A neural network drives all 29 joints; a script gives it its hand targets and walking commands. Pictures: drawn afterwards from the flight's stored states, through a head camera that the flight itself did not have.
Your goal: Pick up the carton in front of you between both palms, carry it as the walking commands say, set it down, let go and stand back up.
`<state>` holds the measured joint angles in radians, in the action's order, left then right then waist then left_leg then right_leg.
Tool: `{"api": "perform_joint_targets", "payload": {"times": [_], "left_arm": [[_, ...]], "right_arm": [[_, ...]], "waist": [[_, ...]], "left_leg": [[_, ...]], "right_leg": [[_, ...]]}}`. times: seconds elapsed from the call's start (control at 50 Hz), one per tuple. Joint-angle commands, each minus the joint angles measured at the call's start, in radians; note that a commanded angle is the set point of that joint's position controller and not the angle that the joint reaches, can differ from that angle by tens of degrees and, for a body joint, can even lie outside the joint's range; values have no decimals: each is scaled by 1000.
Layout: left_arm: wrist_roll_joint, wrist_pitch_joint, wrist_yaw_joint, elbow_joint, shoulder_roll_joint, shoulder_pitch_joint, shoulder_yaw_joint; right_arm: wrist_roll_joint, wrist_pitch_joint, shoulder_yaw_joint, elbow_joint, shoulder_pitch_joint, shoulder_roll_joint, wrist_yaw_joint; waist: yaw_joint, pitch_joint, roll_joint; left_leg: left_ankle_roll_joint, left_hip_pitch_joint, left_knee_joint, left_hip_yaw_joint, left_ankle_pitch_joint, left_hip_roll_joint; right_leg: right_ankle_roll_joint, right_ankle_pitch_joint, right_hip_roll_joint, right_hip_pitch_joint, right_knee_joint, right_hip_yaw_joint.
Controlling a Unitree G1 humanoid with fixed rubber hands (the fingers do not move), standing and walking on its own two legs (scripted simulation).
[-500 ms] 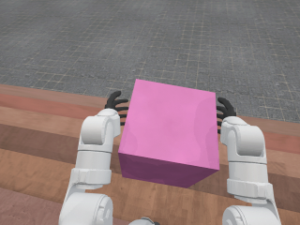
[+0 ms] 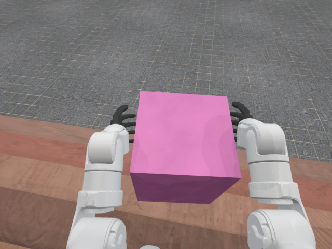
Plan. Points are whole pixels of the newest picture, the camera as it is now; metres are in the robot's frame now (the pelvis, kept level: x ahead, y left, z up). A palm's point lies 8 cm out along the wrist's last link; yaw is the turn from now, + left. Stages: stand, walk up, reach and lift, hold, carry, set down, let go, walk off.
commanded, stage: carry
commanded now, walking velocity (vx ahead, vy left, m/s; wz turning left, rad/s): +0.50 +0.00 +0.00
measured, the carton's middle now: (178, 153) +0.36 +0.03 +0.03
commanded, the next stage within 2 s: none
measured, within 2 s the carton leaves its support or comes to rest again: neither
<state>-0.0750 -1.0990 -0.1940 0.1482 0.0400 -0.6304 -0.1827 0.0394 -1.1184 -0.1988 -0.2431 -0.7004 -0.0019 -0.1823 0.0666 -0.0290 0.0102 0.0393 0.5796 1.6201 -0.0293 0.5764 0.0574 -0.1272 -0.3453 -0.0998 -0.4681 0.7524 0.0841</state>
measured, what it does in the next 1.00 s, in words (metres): goes down: left foot 0.13 m lower, then right foot 0.13 m lower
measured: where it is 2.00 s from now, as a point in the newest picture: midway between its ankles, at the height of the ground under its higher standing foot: (179, 139)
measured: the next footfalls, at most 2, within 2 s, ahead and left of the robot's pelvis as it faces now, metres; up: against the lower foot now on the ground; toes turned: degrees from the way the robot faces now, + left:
left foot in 0.30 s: +0.40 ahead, +0.08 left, -0.13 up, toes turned +1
right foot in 0.70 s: +0.69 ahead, -0.05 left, -0.26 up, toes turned +0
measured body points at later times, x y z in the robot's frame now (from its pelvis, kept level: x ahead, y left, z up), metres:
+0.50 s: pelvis +0.38 +0.04 -0.14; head +0.42 +0.03 +0.31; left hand +0.76 +0.15 -0.07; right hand +0.74 -0.14 -0.06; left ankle +0.36 +0.08 -0.83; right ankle +0.43 -0.11 -0.78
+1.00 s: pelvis +0.76 +0.01 -0.29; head +0.80 +0.01 +0.16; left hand +1.11 +0.19 -0.21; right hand +1.15 -0.10 -0.21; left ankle +0.93 +0.14 -0.97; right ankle +0.65 -0.05 -0.96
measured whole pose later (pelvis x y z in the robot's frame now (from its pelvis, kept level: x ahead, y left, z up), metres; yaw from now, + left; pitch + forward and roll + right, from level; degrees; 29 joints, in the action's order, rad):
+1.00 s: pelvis +0.76 +0.01 -0.29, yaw +0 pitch +3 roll -1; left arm 0.01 -1.14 -0.28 0.27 0.04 -0.66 -0.11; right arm 0.12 -1.12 -0.27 -0.20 -0.64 0.03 -0.16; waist 0.15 0.00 -0.03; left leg 0.04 0.74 0.78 -0.02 -0.16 -0.02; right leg -0.12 -0.70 -0.11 -0.32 0.96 0.04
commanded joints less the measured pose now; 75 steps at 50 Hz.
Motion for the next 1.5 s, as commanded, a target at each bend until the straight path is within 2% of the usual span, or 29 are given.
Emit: {"api": "perform_joint_targets", "payload": {"times": [0.0,0.08,0.18,0.22,0.24,0.26,0.28,0.3,0.34,0.4,0.58,0.62,0.66,0.68,0.7,0.78,0.98,1.04,1.06,1.08,1.1,1.14,1.16,1.18,1.24,1.28,1.4,1.44,1.48], "left_arm": [[548,-8,322,-89,1127,-790,673],[599,20,344,-95,1212,-856,686],[581,38,337,-102,1204,-776,667],[563,36,332,-92,1168,-738,658],[552,35,330,-79,1154,-716,657],[542,30,330,-72,1146,-684,655],[526,28,328,-67,1135,-697,656],[499,14,321,-37,1108,-711,618],[432,-10,298,-47,1027,-656,567],[389,2,281,-79,1030,-728,515],[347,32,245,-172,1039,-730,560],[342,24,240,-169,1010,-710,574],[349,15,251,-159,988,-684,590],[357,8,262,-123,964,-649,579],[367,1,270,-65,942,-645,572],[520,-10,312,-87,1089,-804,638],[577,34,333,-126,1186,-862,622],[547,24,326,-108,1150,-820,606],[540,21,323,-105,1149,-819,607],[527,13,322,-101,1132,-825,603],[504,1,316,-76,1108,-864,555],[446,-18,296,-54,1046,-824,494],[427,-12,289,-67,1033,-849,479],[415,-11,285,-71,1045,-879,464],[382,11,279,-77,1053,-927,431],[388,26,275,-94,1072,-947,443],[373,19,252,-165,1054,-951,488],[362,8,247,-133,1028,-899,502],[363,-2,258,-99,1007,-851,520]], "right_arm": [[-323,6,504,103,-594,1054,268],[-309,40,508,130,-631,1093,266],[-305,54,559,188,-621,1089,247],[-309,41,582,208,-613,1062,242],[-311,34,590,207,-603,1051,242],[-311,30,591,191,-558,1037,242],[-315,22,591,182,-551,1021,251],[-331,13,586,133,-554,1005,260],[-398,8,614,85,-548,1065,281],[-499,9,644,115,-688,1191,317],[-544,32,648,139,-690,1242,329],[-533,31,645,111,-645,1222,324],[-495,29,648,75,-592,1204,322],[-473,22,632,59,-596,1188,320],[-439,4,593,17,-562,1177,313],[-333,-11,490,23,-550,1075,278],[-322,30,533,119,-618,1137,260],[-324,2,553,100,-571,1117,261],[-324,-5,553,88,-551,1111,266],[-329,-11,539,60,-522,1102,275],[-335,-14,526,3,-531,1075,283],[-391,-21,532,-66,-512,1122,303],[-429,-25,531,-69,-551,1171,318],[-451,-24,551,-80,-600,1226,330],[-512,-13,567,-48,-734,1311,356],[-523,-7,563,-43,-754,1330,358],[-492,-5,537,-40,-660,1301,346],[-472,-11,534,-73,-601,1275,338],[-439,-16,539,-109,-568,1263,338]], "waist": [[2,-407,-63],[16,-428,59],[86,-364,71],[54,-357,124],[-61,-447,154],[-183,-509,61],[-242,-415,-89],[-148,-469,-215],[-154,-519,-136],[-133,-444,12],[-197,-380,-95],[-119,-450,-168],[82,-481,-71],[139,-381,168],[1,-441,260],[7,-476,0],[78,-355,82],[-80,-456,154],[-192,-478,90],[-271,-422,-118],[-171,-473,-283],[-180,-521,-176],[-179,-489,21],[-160,-514,-101],[-158,-418,-4],[-148,-475,-117],[-198,-375,-116],[-98,-467,-192],[83,-460,16]], "left_leg": [[-25,348,-255,-74,-146,-88],[1,238,-410,1,-397,-80],[1,-93,-1069,130,-932,5],[26,-239,-1164,137,-1020,-4],[54,-450,-1026,176,-1102,6],[76,-637,-1079,135,-980,-17],[124,-682,-1187,47,-961,-102],[195,-992,-882,-199,-1436,-303],[310,-914,-980,-497,-728,-362],[295,-598,-994,-508,-720,-339],[160,-353,-767,-109,-562,-60],[113,-299,-590,-29,-591,-82],[56,-173,-222,52,-842,-115],[12,9,109,106,-247,6],[-7,263,160,16,77,37],[-11,462,-125,-85,-71,-86],[2,-95,-1070,121,-947,-2],[55,-432,-1023,177,-1067,5],[84,-587,-1091,134,-984,-19],[121,-679,-1190,71,-930,-82],[208,-994,-892,-195,-1393,-278],[330,-935,-976,-531,-801,-361],[276,-811,-1012,-521,-610,-318],[310,-794,-964,-614,-705,-354],[297,-491,-1029,-507,-693,-312],[252,-559,-919,-399,-883,-275],[160,-357,-751,-119,-516,-60],[103,-307,-545,-7,-602,-79],[36,-165,-111,71,-745,-64]], "right_leg": [[-191,521,384,501,-113,-615],[-125,667,311,431,-47,-473],[-52,342,98,271,119,-207],[-42,284,91,239,229,-165],[-12,463,144,184,390,-114],[35,654,162,111,586,-72],[83,202,69,-27,924,-36],[122,-373,1,-362,1081,-115],[103,-229,91,-527,880,-193],[111,-116,130,-409,578,-193],[93,656,35,-1,-162,-3],[59,845,28,246,-119,47],[9,703,65,518,-232,16],[-20,737,146,579,-298,-76],[-68,1188,320,828,-55,-354],[-191,576,397,688,-65,-667],[-45,327,104,264,109,-210],[7,506,145,212,392,-99],[48,655,162,138,614,-65],[89,241,70,-2,919,-20],[125,-363,1,-344,1061,-102],[123,-322,63,-503,935,-170],[111,-188,106,-478,770,-193],[101,-184,106,-493,760,-205],[127,-114,107,-318,449,-168],[99,123,115,-325,483,-142],[93,699,39,34,-205,-4],[58,861,32,302,-162,47],[12,715,63,546,-303,34]]}}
